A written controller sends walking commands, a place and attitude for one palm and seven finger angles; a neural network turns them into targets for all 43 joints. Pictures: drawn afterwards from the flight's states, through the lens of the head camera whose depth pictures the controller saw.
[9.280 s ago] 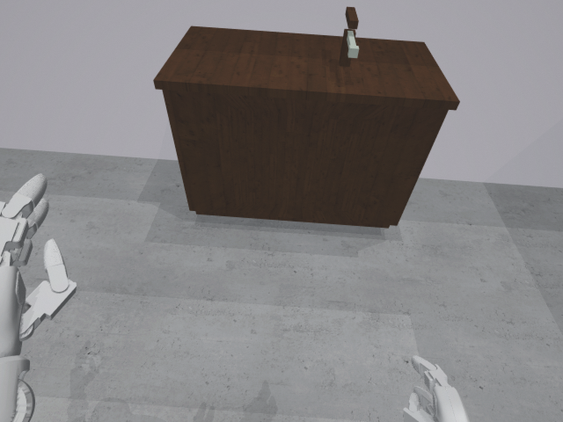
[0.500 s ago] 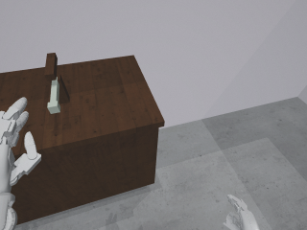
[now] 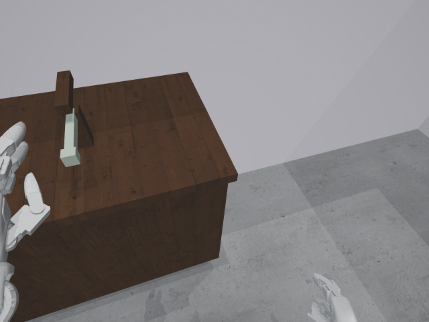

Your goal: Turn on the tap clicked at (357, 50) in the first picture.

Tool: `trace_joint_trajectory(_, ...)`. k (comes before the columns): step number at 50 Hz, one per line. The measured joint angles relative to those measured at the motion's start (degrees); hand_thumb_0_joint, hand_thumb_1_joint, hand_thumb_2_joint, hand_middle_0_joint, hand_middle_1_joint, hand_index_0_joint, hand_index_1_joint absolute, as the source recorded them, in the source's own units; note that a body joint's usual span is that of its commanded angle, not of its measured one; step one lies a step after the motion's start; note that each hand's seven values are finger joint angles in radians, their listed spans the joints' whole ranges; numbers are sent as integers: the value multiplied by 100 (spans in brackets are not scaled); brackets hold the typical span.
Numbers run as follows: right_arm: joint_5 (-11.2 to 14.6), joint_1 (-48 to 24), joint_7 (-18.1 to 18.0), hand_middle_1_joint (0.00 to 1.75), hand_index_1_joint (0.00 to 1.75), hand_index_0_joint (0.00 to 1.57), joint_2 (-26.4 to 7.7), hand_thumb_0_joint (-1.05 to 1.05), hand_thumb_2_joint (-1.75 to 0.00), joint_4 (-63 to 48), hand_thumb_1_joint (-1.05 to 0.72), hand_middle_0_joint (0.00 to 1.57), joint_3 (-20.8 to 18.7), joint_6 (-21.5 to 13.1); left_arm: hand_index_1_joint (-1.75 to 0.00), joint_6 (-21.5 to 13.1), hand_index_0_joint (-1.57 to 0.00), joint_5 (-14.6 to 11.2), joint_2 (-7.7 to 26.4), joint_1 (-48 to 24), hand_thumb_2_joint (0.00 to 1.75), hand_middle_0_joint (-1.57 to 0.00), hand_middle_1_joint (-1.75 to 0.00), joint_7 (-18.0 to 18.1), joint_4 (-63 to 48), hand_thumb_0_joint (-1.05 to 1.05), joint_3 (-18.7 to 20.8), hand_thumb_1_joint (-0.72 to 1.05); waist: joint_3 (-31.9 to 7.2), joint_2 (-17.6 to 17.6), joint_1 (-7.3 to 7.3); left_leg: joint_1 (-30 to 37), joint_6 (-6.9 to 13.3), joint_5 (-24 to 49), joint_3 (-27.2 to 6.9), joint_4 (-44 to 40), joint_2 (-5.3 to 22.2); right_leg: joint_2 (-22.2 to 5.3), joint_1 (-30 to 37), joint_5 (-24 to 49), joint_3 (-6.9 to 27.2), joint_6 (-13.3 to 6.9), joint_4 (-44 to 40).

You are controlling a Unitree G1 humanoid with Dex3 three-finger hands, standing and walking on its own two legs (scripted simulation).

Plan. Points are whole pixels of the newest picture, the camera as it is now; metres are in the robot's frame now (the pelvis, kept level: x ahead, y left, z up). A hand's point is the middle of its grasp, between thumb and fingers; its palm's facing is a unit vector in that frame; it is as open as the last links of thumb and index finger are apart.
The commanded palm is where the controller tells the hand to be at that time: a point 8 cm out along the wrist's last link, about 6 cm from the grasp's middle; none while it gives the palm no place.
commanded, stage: shuffle to correct the standing spot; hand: left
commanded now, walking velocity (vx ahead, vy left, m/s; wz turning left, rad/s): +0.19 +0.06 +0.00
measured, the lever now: (70, 156) +0.40 +0.32 +0.07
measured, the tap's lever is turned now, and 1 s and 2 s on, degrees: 0 0 0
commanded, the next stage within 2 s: come to a stop and stand still in 0.08 s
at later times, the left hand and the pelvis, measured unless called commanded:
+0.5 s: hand (74, 183) +0.27 +0.22 +0.17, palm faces +0.39 -0.85 -0.36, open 7.4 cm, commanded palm +0.21 +0.27 +0.19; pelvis +0.06 -0.01 +0.00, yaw +1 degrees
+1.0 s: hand (43, 160) +0.30 +0.28 +0.18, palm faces +0.42 -0.84 -0.35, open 7.4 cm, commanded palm +0.24 +0.31 +0.19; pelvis +0.08 +0.03 +0.01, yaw +1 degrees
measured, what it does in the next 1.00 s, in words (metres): steps on the spot: right foot, then left foot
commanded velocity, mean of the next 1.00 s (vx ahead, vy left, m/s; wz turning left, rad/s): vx -0.01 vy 0.04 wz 0.00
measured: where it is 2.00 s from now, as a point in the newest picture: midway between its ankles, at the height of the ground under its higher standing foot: outside the picture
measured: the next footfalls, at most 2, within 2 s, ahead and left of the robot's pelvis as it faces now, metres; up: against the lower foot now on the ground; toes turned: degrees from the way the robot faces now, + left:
right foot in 0.24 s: +0.14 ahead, -0.13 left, +0.00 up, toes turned -4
left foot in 0.52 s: +0.15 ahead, +0.14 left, +0.00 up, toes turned +3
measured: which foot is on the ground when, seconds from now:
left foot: down 0.00-0.26, up 0.28-0.50, down 0.52-1.00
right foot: up 0.00-0.22, down 0.24-1.00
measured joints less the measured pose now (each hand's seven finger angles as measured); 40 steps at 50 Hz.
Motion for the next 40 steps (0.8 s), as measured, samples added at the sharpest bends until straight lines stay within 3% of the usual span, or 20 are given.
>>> trace_joint_trajectory(4, 20, 86, 98, 30, 30, 21, 82, 1, -90, -39, -90, 20, 33, -13, -30, -44, -21, 9, 133, 293, 90, -21, -31, -57, -332, 1, 28, 90, 91, 62, -97, 273, -45, 64, -35, -317, 71, -128, -595, 399, -252, 30, 363)
trace_joint_trajectory(10, 56, 260, 66, 30, 30, 21, 16, 1, -90, -20, -90, 21, 12, 47, -30, -184, -21, -19, 308, 710, 90, -21, -31, -113, -322, 1, 193, 89, 111, 200, -103, 513, -155, -185, -59, -259, 173, -267, -517, 1029, -610, 54, -962)
trace_joint_trajectory(13, 86, 302, 40, 30, 30, 21, -92, 1, -90, 23, -90, 20, -30, 88, -30, -201, -22, -14, 365, 545, 90, -22, -31, -90, -134, 1, 246, 89, 90, 298, -106, 224, -263, -661, -185, 657, 261, -198, -40, 1385, -768, -54, -1782)
trace_joint_trajectory(16, 101, 36, 92, 30, 30, 21, -257, 1, -90, 245, -90, 20, -133, 152, -30, -245, -22, -17, 27, 121, 90, -22, -31, -71, 75, 1, 109, 89, 238, 412, -28, -507, -550, -887, -408, 2359, 350, -128, -10, 1116, -893, -107, -1498)
trace_joint_trajectory(18, 135, -112, 123, 30, 30, 21, -299, 1, -90, 252, -90, 20, -159, 188, -30, -222, -22, -8, -177, 57, 90, -21, -31, -29, 34, 1, 35, 89, 317, 260, 51, -824, -642, -977, -437, 2794, 407, -181, 37, 1100, -804, -90, -1496)
trace_joint_trajectory(21, 121, -298, 61, 30, 30, 20, -301, 1, -90, 107, -90, 20, -135, 184, -30, -216, -21, 35, -296, 196, 90, -21, -31, 50, -211, 1, -55, 89, 420, -3, 56, -907, -670, -716, -466, 2200, 649, -280, 94, 1139, -677, -48, -1555)
trace_joint_trajectory(26, 77, -418, -98, 30, 30, 20, -339, 1, -90, -118, -90, 20, -194, 18, -30, -185, -22, 2, -71, 312, 90, -22, -31, 130, -756, 1, -93, 89, 484, -152, 7, -365, -726, 247, -463, 412, 796, -458, 97, 1006, -637, 128, -1373)
trace_joint_trajectory(28, 102, -460, -156, 30, 30, 20, -273, 1, -90, -118, -90, 20, -231, -13, -30, -200, -22, -20, 81, 268, 90, -22, -31, 165, -830, 1, 22, 89, 511, -234, 76, -313, -786, 347, -361, 400, 704, -563, 91, 947, -533, 209, -1286)
trace_joint_trajectory(33, 170, -320, -131, 30, 30, 20, -41, 1, -90, -158, -90, 20, -98, -126, -30, -193, -22, -12, 266, 46, 90, -22, -31, 175, -485, 1, 358, 89, 363, -112, 139, -344, -709, 240, -362, 386, 654, -464, 184, 1098, -347, 271, -1574)
trace_joint_trajectory(36, 164, -244, -48, 30, 30, 20, 78, 1, -90, -41, -90, 20, 37, -145, -30, -124, -21, -13, 76, -14, 90, -21, -31, 192, -238, 1, 325, 89, 251, 2, 192, -324, -684, 238, -367, 325, 683, -428, 292, 1174, -357, 350, -1827)
trace_joint_trajectory(40, 138, -130, -5, 30, 30, 21, 178, 1, -90, 80, -90, 20, 160, -141, -30, 79, -21, -6, -310, 49, 90, -21, -30, 176, -105, 1, -25, 90, 143, 30, 216, -213, -633, 258, -315, 166, 648, -455, 426, 1252, -316, 401, -2066)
